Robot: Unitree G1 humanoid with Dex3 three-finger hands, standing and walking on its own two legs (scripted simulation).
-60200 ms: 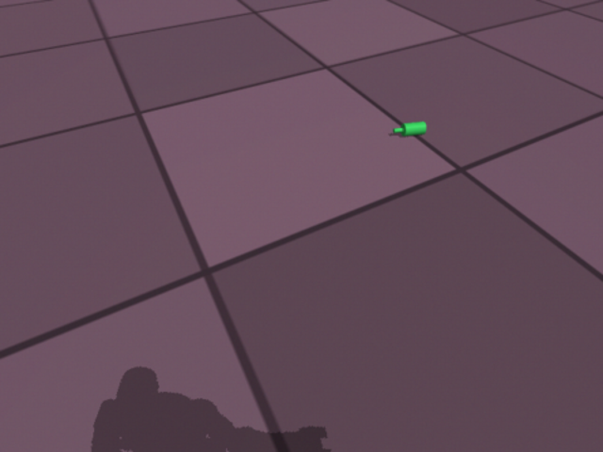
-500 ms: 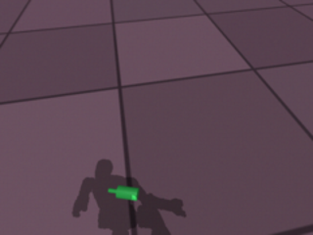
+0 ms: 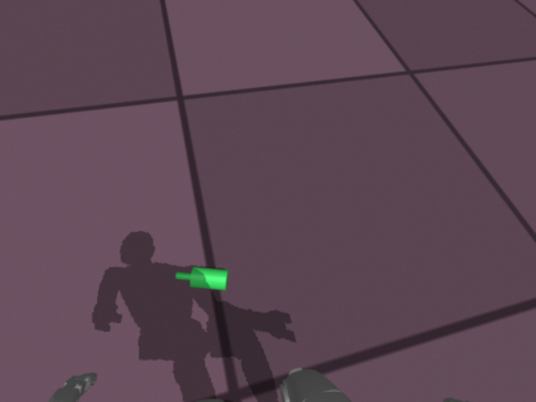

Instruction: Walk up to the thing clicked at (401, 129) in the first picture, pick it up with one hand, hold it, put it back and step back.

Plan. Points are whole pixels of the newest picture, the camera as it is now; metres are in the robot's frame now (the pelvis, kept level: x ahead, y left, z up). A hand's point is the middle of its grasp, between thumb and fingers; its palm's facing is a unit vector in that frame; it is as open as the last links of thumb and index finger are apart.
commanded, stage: step back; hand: left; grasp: from above
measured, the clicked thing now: (201, 277) +0.54 +0.19 -0.73
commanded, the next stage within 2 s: none
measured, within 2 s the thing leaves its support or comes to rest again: neither
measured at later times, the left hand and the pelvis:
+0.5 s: hand out of the picture +0.03 +0.25 -0.14, palm faces -0.02 -0.92 -0.39, open 7.3 cm; pelvis -0.11 -0.01 -0.01, yaw +0 degrees
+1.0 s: hand out of the picture -0.18 +0.23 -0.16, palm faces -0.07 -0.91 -0.40, open 7.3 cm; pelvis -0.27 -0.04 -0.02, yaw -4 degrees
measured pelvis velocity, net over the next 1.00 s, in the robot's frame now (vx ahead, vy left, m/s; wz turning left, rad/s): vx -0.27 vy -0.04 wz -0.06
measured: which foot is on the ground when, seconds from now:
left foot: down 0.00-0.22, up 0.24-0.52, down 0.54-0.98, up 1.00-1.00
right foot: up 0.00-0.14, down 0.16-0.58, up 0.60-0.92, down 0.94-1.00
